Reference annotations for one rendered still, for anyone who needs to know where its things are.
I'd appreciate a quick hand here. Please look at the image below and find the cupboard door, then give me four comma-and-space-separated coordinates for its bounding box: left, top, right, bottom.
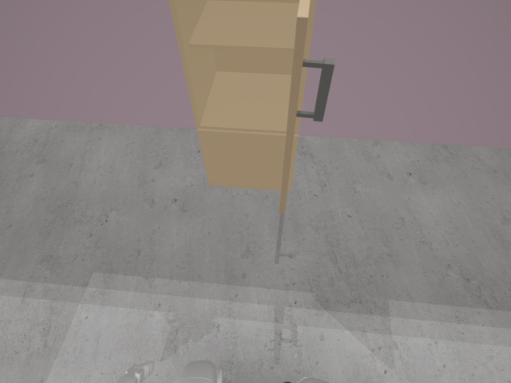
279, 0, 310, 213

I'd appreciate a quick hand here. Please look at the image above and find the handle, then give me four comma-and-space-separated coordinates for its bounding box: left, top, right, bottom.
296, 58, 335, 122

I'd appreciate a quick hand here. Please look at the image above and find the robot left thigh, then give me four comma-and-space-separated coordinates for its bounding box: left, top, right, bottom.
173, 360, 223, 383

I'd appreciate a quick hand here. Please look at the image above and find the robot left hand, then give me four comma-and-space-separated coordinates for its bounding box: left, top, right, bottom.
115, 361, 155, 383

